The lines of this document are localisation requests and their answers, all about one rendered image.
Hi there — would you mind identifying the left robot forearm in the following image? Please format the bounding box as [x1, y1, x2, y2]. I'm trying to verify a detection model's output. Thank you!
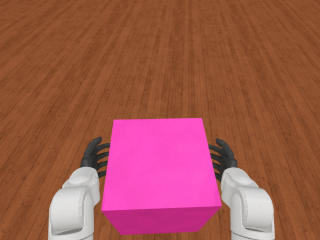
[48, 167, 100, 240]

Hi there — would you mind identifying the right robot hand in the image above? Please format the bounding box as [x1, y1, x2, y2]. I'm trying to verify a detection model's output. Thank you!
[208, 138, 238, 183]

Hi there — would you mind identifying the left robot hand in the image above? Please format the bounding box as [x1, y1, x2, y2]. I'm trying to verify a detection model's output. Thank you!
[79, 136, 111, 179]

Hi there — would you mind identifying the carton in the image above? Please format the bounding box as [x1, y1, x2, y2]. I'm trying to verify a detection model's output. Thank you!
[101, 118, 222, 235]

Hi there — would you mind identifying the right robot forearm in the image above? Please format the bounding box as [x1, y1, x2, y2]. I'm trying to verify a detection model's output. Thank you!
[221, 167, 275, 240]

